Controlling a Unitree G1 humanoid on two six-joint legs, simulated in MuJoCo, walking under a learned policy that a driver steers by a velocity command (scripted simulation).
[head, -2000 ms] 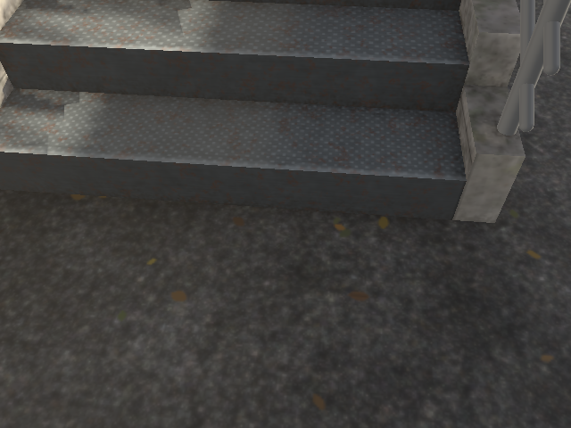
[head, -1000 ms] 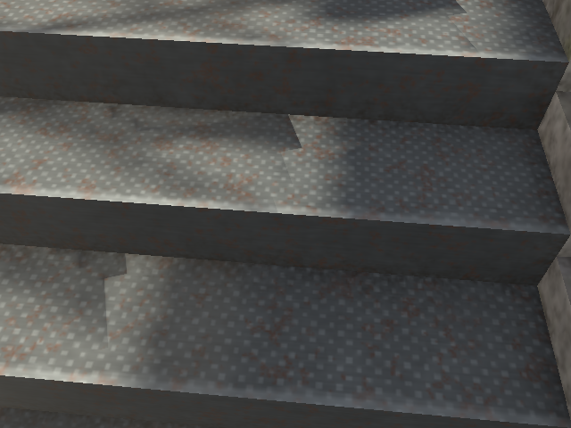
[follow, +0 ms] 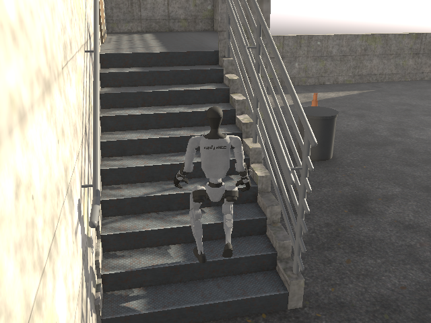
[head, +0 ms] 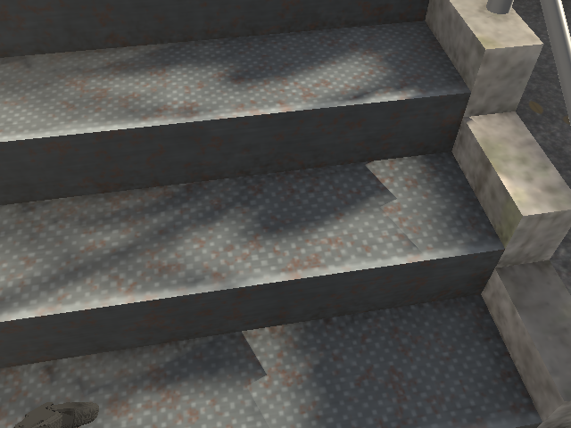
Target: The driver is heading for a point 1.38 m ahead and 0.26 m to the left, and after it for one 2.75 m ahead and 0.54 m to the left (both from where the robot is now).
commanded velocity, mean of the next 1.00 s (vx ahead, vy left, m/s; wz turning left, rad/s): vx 0.63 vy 0.00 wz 0.39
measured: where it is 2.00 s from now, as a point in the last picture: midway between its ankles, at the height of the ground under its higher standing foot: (221, 62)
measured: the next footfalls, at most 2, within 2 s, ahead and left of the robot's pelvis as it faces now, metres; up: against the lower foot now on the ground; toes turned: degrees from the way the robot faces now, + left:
right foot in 0.34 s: -0.02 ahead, -0.19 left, -0.16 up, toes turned -3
left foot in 0.68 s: +0.21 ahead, +0.04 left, +0.00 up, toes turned +17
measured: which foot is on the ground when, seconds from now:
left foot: down 0.00-0.32, up 0.34-0.66, down 0.68-1.00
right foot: up 0.00-0.32, down 0.34-0.68, up 0.70-1.00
